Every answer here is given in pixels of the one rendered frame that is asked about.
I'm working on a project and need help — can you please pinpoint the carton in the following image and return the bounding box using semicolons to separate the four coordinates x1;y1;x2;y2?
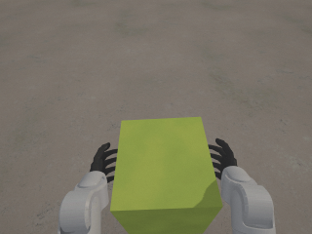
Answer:
110;116;223;234

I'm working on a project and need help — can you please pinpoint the robot left hand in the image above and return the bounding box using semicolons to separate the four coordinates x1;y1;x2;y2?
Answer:
90;142;118;183

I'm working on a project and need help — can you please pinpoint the robot right hand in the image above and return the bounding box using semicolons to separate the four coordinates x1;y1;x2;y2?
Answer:
208;138;238;180

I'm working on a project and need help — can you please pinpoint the right robot forearm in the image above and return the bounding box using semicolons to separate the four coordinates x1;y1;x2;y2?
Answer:
220;166;276;234

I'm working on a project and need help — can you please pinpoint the left robot forearm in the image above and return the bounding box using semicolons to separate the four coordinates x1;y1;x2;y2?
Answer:
58;171;109;234

